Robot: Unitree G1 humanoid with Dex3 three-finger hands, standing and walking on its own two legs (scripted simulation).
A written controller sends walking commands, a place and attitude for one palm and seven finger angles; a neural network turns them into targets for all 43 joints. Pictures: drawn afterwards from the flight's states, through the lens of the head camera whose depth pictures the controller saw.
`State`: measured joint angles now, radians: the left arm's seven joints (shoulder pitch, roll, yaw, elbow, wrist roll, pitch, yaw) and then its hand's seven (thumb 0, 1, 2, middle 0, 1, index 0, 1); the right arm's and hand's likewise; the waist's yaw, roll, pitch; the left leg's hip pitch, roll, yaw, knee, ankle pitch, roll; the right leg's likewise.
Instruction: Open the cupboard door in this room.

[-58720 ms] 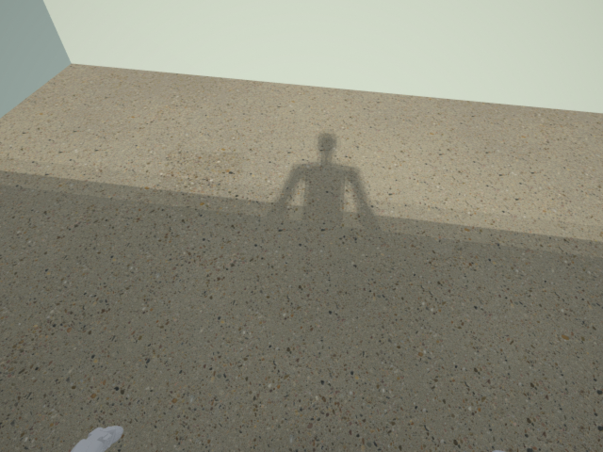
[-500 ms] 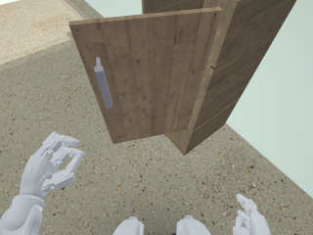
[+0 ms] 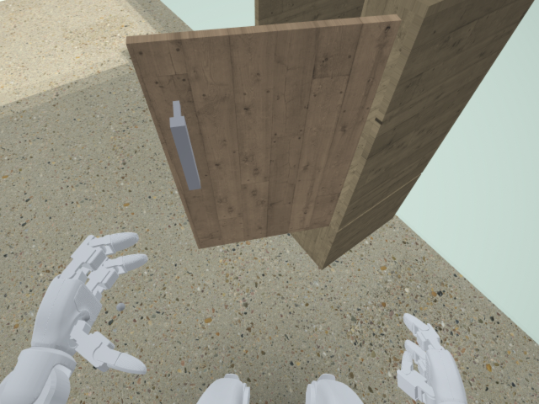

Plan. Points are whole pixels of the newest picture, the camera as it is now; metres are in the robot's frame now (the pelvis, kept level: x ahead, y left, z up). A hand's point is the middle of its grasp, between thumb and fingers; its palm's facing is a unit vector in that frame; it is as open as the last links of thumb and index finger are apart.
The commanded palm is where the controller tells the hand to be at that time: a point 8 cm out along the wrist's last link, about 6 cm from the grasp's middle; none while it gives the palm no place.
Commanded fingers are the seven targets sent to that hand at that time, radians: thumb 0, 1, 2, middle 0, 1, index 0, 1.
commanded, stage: open thumb and fingers to let go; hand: left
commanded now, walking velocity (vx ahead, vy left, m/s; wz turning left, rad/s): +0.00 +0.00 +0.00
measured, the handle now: (186, 148) +0.49 +0.18 +0.06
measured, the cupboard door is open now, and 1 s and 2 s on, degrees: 66 66 66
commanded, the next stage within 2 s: slide the hand sideways off the handle in 0.10 s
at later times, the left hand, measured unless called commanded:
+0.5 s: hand (112, 320) +0.21 +0.21 +0.05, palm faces -0.03 -1.00 -0.07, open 16.3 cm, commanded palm +0.19 +0.28 +0.06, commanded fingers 0.00 -0.50 0.30 -0.15 -0.30 -0.15 -0.30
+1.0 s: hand (50, 315) +0.21 +0.29 +0.05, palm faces +0.00 -0.99 -0.10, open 16.3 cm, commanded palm +0.18 +0.35 +0.06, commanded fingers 0.00 -0.50 0.30 -0.15 -0.30 -0.15 -0.30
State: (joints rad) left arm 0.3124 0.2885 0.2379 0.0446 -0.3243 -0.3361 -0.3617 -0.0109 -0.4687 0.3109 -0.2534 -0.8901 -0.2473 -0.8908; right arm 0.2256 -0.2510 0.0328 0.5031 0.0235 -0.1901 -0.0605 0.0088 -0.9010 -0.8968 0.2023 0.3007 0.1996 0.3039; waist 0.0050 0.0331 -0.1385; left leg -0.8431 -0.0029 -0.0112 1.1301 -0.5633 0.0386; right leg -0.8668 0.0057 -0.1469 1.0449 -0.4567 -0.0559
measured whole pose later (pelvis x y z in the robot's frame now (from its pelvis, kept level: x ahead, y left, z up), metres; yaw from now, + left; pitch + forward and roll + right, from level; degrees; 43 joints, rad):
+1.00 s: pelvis -0.01 +0.01 +0.00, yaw -1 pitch +15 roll -4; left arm 0.30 0.43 0.46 0.18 -0.42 -0.33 -0.53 -0.02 -0.50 0.30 -0.15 -0.30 -0.15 -0.30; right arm 0.24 -0.27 0.03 0.55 0.03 -0.23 -0.08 0.01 -0.90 -0.90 0.20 0.30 0.20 0.30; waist -0.01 0.03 -0.13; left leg -0.85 0.01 -0.02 1.14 -0.55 0.05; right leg -0.86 0.02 -0.15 1.02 -0.43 -0.05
